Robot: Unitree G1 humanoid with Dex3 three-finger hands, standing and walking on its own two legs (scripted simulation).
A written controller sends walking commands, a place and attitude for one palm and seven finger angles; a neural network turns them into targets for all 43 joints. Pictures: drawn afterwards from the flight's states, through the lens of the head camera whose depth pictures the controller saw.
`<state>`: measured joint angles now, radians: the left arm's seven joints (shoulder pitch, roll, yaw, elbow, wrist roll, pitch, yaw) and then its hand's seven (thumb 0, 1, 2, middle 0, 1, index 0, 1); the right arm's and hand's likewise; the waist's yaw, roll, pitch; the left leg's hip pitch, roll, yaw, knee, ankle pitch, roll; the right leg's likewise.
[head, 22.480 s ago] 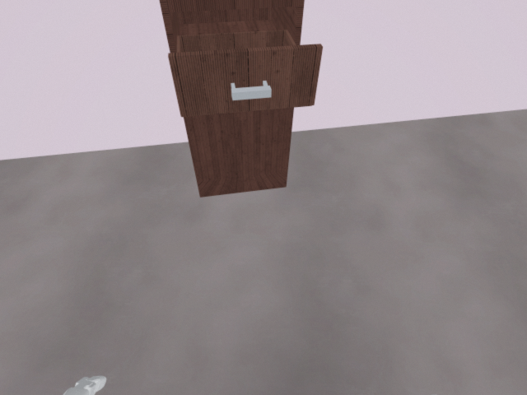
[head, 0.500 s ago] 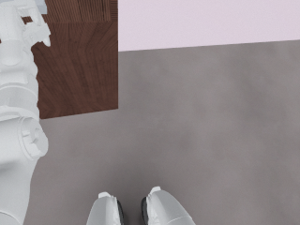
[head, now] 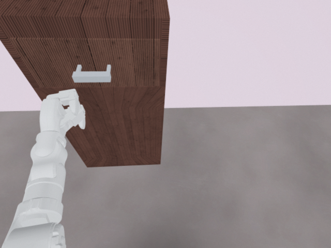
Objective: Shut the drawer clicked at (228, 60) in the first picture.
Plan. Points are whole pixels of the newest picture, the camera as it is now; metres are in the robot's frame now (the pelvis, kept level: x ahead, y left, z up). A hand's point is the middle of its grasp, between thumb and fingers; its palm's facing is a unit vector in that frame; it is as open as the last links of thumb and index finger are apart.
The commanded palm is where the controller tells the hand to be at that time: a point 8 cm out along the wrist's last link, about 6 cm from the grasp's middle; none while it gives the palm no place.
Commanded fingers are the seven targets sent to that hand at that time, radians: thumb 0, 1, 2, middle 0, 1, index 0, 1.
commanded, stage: draw the hand back to the body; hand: left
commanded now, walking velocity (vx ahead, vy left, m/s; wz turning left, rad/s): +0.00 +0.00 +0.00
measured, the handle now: (93, 72) +0.61 +0.21 +0.05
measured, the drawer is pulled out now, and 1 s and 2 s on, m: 0.00 0.00 0.00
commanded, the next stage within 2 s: step back with the hand held close in 1.04 s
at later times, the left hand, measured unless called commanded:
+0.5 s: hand (32, 172) +0.25 +0.22 +0.15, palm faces +0.28 -0.93 -0.23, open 3.2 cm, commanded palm +0.20 +0.26 +0.16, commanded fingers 0.00 0.90 0.90 -1.40 -1.60 -1.40 -1.60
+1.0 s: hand out of the picture +0.13 +0.23 +0.20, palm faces +0.43 -0.82 -0.38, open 3.2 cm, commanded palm +0.09 +0.27 +0.21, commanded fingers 0.00 0.90 0.90 -1.40 -1.60 -1.40 -1.60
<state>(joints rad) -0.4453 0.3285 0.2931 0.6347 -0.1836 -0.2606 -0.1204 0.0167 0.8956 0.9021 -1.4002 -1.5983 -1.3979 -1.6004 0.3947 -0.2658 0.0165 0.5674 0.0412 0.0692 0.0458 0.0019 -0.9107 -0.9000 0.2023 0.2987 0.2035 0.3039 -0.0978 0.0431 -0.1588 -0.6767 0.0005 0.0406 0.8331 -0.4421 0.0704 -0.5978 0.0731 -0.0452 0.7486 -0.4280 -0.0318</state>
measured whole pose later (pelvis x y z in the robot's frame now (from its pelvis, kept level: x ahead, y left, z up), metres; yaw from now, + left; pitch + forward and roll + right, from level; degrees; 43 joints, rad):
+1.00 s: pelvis -0.03 -0.01 +0.04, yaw +2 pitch -5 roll -1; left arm 0.57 0.33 0.28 -0.47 -0.09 -0.12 0.11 0.01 0.89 0.90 -1.41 -1.60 -1.41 -1.60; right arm 0.20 -0.25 0.02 0.61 0.02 -0.07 -0.06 0.01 -0.91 -0.90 0.20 0.30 0.20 0.30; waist 0.06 0.08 0.01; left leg -0.12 -0.03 0.03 0.43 -0.24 0.06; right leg -0.04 0.05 -0.04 0.37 -0.24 -0.04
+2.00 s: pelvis -0.11 +0.02 +0.03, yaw +2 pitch +0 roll -3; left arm 0.61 0.38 0.37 -0.59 -0.01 -0.24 0.13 0.01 0.88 0.90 -1.41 -1.60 -1.41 -1.60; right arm 0.21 -0.23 0.00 0.54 0.00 -0.04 -0.06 0.01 -0.91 -0.90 0.21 0.30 0.21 0.30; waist 0.00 0.01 0.04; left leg -0.40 -0.05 0.05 0.55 -0.16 0.11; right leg -0.34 0.05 0.00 0.52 -0.18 0.01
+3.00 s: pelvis -0.32 +0.04 +0.03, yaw -4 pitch +2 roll -2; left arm 0.71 0.46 0.42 -0.67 -0.07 -0.18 0.14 0.01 0.88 0.90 -1.41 -1.60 -1.41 -1.60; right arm 0.21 -0.18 0.02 0.61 -0.02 -0.08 -0.04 0.01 -0.90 -0.90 0.21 0.30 0.21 0.30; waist 0.01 -0.02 -0.05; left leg -0.54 -0.01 0.05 0.65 -0.23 -0.01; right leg -0.11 0.04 -0.03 0.38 -0.31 -0.05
